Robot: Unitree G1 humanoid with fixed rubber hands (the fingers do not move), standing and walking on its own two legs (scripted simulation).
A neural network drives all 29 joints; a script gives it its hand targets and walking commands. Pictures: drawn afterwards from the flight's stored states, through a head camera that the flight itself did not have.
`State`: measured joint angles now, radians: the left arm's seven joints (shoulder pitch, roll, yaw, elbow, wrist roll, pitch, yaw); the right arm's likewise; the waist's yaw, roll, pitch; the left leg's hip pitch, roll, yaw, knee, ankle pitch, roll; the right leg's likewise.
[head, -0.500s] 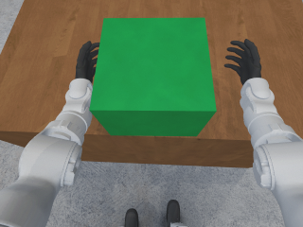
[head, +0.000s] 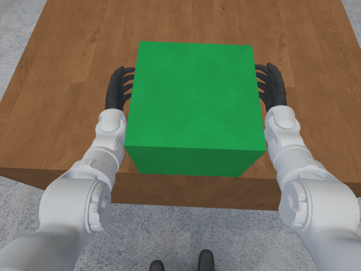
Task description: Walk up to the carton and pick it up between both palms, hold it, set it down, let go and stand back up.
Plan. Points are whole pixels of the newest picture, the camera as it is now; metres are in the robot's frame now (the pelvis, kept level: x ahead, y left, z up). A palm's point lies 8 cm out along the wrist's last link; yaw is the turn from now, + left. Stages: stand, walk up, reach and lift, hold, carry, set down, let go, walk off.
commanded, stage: reach and lift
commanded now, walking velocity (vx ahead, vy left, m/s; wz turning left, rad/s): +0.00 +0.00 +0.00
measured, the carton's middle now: (192, 113) +0.48 -0.01 -0.02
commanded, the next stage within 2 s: none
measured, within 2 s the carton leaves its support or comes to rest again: neither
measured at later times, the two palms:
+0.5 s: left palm (115, 109) +0.47 +0.16 +0.01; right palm (273, 101) +0.49 -0.18 +0.03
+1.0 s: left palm (115, 109) +0.47 +0.16 +0.01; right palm (274, 105) +0.48 -0.19 +0.03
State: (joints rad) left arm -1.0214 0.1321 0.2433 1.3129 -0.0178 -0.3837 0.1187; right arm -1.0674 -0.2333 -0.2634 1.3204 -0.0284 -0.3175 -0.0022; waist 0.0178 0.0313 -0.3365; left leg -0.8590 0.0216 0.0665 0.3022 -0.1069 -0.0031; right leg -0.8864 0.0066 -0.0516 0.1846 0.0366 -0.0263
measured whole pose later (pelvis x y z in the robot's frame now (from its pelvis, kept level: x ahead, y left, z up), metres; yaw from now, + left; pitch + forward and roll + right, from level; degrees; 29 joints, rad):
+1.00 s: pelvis +0.03 +0.00 +0.01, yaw +4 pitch +30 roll +0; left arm -0.83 0.02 0.46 1.06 0.30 -0.34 0.07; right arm -0.86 -0.07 -0.62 1.00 -0.45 -0.31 0.08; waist -0.06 0.06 -0.20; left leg -0.62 0.01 -0.01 0.22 -0.12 0.00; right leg -0.63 0.00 -0.12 0.12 -0.01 -0.02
